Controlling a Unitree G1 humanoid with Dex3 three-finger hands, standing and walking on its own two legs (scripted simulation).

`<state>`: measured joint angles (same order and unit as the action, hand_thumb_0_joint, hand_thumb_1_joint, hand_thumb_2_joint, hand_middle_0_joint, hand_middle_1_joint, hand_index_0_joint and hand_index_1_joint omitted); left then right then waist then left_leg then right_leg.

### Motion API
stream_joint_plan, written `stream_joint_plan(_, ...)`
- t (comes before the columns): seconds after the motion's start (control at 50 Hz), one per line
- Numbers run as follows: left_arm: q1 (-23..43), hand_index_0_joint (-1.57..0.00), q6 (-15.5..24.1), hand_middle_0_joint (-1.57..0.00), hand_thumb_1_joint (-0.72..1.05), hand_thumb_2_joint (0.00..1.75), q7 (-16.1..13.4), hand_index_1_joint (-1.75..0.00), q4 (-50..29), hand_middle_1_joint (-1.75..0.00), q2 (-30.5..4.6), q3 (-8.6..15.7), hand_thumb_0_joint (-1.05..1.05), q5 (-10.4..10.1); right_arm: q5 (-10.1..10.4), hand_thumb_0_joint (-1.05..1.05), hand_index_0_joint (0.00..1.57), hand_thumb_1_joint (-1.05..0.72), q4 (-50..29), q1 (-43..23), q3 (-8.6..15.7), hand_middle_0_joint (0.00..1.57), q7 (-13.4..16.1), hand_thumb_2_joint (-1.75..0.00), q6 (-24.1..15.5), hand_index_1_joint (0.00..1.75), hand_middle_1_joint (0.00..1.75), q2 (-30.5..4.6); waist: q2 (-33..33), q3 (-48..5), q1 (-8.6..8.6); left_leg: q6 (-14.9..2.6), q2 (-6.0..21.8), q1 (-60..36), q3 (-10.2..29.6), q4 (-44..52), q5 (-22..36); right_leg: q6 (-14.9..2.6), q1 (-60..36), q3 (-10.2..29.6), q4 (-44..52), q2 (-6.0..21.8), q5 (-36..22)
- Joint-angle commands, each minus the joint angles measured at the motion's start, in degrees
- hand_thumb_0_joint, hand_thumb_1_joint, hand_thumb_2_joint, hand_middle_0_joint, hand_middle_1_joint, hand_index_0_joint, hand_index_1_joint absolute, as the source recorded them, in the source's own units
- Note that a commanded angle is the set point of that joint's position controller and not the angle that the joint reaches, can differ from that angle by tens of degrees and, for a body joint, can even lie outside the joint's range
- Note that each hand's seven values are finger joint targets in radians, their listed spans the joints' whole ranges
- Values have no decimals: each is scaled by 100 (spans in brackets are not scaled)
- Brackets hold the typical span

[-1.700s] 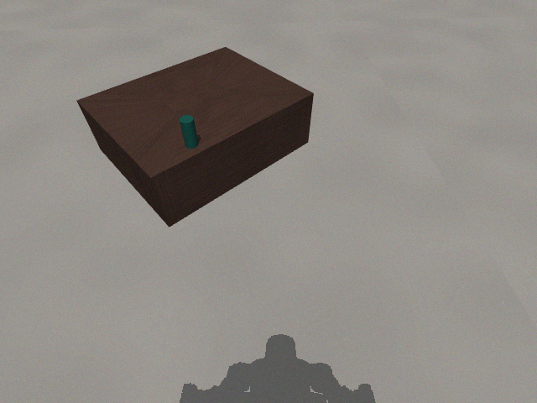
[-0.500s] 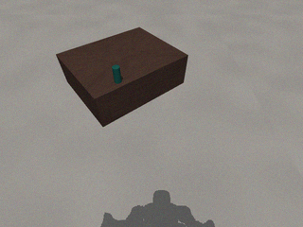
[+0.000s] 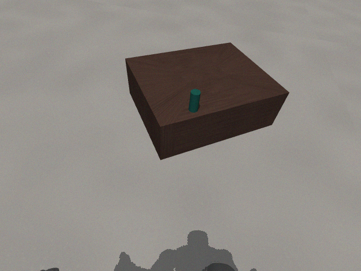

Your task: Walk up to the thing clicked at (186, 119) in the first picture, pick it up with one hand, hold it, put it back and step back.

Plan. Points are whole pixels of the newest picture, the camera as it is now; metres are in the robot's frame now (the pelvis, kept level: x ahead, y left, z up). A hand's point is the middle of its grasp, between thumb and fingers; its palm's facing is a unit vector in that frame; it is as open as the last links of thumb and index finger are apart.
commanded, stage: walk up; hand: right
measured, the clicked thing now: (194, 101) +1.09 -0.12 -0.37
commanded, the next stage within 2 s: none
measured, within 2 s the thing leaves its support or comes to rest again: neither
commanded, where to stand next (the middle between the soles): +0.68 -0.08 m, yaw +19 degrees
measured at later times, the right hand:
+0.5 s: hand (284, 192) +0.37 -0.32 -0.12, palm faces -0.29 +0.87 -0.39, open 7.4 cm
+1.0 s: hand (278, 152) +0.55 -0.37 -0.16, palm faces -0.28 +0.86 -0.43, open 7.4 cm
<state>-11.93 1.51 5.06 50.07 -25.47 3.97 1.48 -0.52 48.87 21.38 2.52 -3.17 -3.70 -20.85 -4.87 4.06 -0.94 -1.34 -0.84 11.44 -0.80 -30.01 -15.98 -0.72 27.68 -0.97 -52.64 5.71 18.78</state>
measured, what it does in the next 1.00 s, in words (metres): walks ahead, turning left: right foot, then left foot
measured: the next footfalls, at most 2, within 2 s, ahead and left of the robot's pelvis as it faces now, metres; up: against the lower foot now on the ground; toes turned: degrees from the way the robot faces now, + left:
right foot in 0.18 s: +0.25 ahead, -0.16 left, +0.00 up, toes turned +1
left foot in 0.60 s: +0.37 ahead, +0.09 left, +0.00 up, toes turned +18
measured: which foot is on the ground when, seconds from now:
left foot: down 0.00-0.20, up 0.22-0.58, down 0.60-0.98, up 1.00-1.00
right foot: up 0.00-0.16, down 0.18-0.62, up 0.64-0.94, down 0.96-1.00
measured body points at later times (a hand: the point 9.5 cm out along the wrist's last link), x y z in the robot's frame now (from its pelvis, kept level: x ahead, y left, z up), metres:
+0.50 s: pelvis +0.22 -0.07 +0.01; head +0.24 -0.06 +0.46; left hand +0.17 +0.26 -0.10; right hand +0.38 -0.36 -0.09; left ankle +0.29 +0.09 -0.70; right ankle +0.21 -0.16 -0.73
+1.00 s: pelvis +0.42 -0.11 -0.03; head +0.43 -0.11 +0.42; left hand +0.41 +0.24 -0.12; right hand +0.56 -0.42 -0.13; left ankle +0.34 +0.07 -0.73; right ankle +0.53 -0.22 -0.73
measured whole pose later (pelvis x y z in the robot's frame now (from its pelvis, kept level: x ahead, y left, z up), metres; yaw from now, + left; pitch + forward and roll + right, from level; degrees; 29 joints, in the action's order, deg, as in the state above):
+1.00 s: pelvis +0.42 -0.11 -0.03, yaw +16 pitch -3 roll +0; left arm -16.3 2.1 5.5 47.4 -25.7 5.8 2.2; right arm -0.9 47.7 20.4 3.2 -1.1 -3.8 -26.0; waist 0.5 3.5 -0.3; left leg -1.3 6.9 15.0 1.7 -46.0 -27.1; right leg 0.3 23.8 -3.6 -42.2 5.2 15.4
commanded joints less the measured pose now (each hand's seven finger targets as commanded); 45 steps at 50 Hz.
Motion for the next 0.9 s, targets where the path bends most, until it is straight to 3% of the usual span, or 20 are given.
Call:
stream_joint_plan(0.0,366,-20,121,-20,90,90,42,-30,-697,-30,-1041,366,0,-4,8,0,20,-90,-639,8,584,20,174,-90,-284,30,30,-1944,1252,195,5,-1162,1432,308,1747,1702,-951,15,257,154,900,161,-590)
stream_joint_plan(0.08,347,-20,196,-20,90,90,64,-30,-729,-30,-935,434,0,-13,-8,0,20,-90,-760,-46,565,20,188,-90,-293,30,30,-1863,1121,-21,99,-945,1224,524,1350,1227,-141,-33,-595,-148,1541,-111,-860)
stream_joint_plan(0.12,-146,-20,253,-20,90,90,30,-30,-617,-30,-860,487,0,-21,-26,0,20,-90,-812,-113,526,20,233,-90,-270,30,30,-1776,1005,-272,413,-744,1105,806,1142,397,634,-84,-1683,-341,1945,-332,-826)
stream_joint_plan(0.14,-841,-20,310,-20,90,90,-39,-30,-461,-30,-1021,581,0,-15,-35,0,20,-90,-855,-113,443,20,256,-90,-269,30,30,-1562,582,-628,792,-564,837,1110,937,-791,1148,-222,-2647,-171,2061,-369,-600)
stream_joint_plan(0.16,-1547,-20,390,-20,90,90,-125,-30,-329,-30,-1361,707,0,63,-5,0,20,-90,-887,79,313,20,254,-90,-262,30,30,-1117,-749,-1000,1036,-361,194,1749,368,-2720,540,-326,-3365,869,2875,407,580)
stream_joint_plan(0.18,-1570,-20,441,-20,90,90,-173,-30,-443,-30,-1853,738,0,60,63,0,20,-90,-1009,194,240,20,293,-90,-256,30,30,-931,-1477,-839,856,-113,-492,3082,51,-3798,-1299,-746,-3616,3607,4160,2031,1571)
stream_joint_plan(0.2,-935,-20,411,-20,90,90,-183,-30,-606,-30,-1853,684,0,-34,-10,0,20,-90,-805,182,342,20,374,-90,-217,30,30,-1423,-890,-596,638,-134,33,3002,589,-4387,-1229,-1145,-2884,4131,4345,2299,2063)
stream_joint_plan(0.26,-295,-20,397,-20,90,90,-204,-30,-708,-30,-1247,485,0,-56,50,0,20,-90,-395,258,380,20,220,-90,-195,30,30,-1481,-341,153,237,-107,547,2320,634,-3491,-196,-883,-1585,1609,4117,1212,1260)
stream_joint_plan(0.3,-398,-20,406,-20,90,90,-187,-30,-706,-30,-1101,447,0,-40,24,0,20,-90,-314,343,379,20,107,-90,-166,30,30,-1388,-519,137,239,-10,503,1998,372,-2847,-109,-1049,-1457,837,4095,986,429)
stream_joint_plan(0.4,-720,-20,406,-20,90,90,-160,-30,-825,-30,-1276,493,0,10,-15,0,20,-90,-592,-362,383,20,19,-90,-120,30,30,-1256,-383,22,462,118,565,2021,14,-1429,191,-1183,-1889,377,4035,1115,172)
stream_joint_plan(0.48,-869,-20,320,-20,90,90,-118,-30,-889,-30,-1295,437,0,23,7,0,20,-90,-728,-723,397,20,30,-90,-159,30,30,-1200,-122,-20,523,50,421,1327,-342,-707,451,-1014,-1807,27,3600,1042,-581)
stream_joint_plan(0.54,-712,-20,243,-20,90,90,-136,-30,-935,-30,-1264,355,0,-3,-9,0,20,-90,-560,-158,465,20,111,-90,-224,30,30,-1286,292,-285,67,-123,182,-21,-525,-216,788,-898,-1340,-317,2484,945,-1405)
stream_joint_plan(0.56,-818,-20,212,-20,90,90,-158,-30,-963,-30,-1072,269,0,-37,-48,0,20,-90,-418,320,543,20,185,-90,-255,30,30,-1484,718,-591,-159,-244,68,-867,-425,-4,463,-785,-1068,-633,1399,611,-1977)
stream_joint_plan(0.58,-1038,-20,189,-20,90,90,-196,-30,-1008,-30,-785,174,0,-113,-168,0,20,-90,-364,914,668,20,270,-90,-281,30,30,-1892,1542,-1037,-435,-638,910,-1816,1008,415,-314,-466,-181,-812,-287,181,-1454)
stream_joint_plan(0.6,-1208,-20,168,-20,90,90,-191,-30,-1055,-30,-569,169,0,-123,-167,0,20,-90,-550,1015,783,20,357,-90,-287,30,30,-2400,2014,-1081,-326,-1283,2475,-2478,3835,977,-404,-176,1388,-580,-1282,-587,1131)
stream_joint_plan(0.62,-1008,-20,102,-20,90,90,-264,-30,-984,-30,-1292,311,0,-84,109,0,20,-90,-643,821,846,20,374,-90,-261,30,30,-2526,1131,-1128,-367,-1764,2861,-1972,4260,1156,-535,-218,1304,251,-1690,-131,1259)
stream_joint_plan(0.66,-822,-20,81,-20,90,90,-274,-30,-861,-30,-1196,287,0,-102,159,0,20,-90,-681,378,636,20,430,-90,-255,30,30,-2080,704,-402,-152,-1387,2238,-1183,2692,993,993,-171,1229,487,-1720,117,725)
stream_joint_plan(0.72,-1256,-20,26,-20,90,90,-170,-30,-615,-30,-1057,333,0,-78,121,0,20,-90,-702,-70,505,20,401,-90,-312,30,30,-1866,1169,-149,165,-1183,1717,109,1290,869,1615,-74,320,290,-861,290,406)
stream_joint_plan(0.82,-693,-20,3,-20,90,90,14,-30,-693,-30,-962,363,0,-15,27,0,20,-90,-758,-222,578,20,323,-90,-369,30,30,-2079,1480,-39,51,-1131,1476,853,892,1095,-207,-15,-235,-52,645,210,-323)
stream_joint_plan(0.88,-835,-20,45,-20,90,90,47,-30,-526,-30,-1021,455,0,-24,4,0,20,-90,-767,-616,597,20,295,-90,-311,30,30,-2162,1532,-141,303,-945,1322,1488,741,869,-1415,-55,-1229,-339,1147,12,-578)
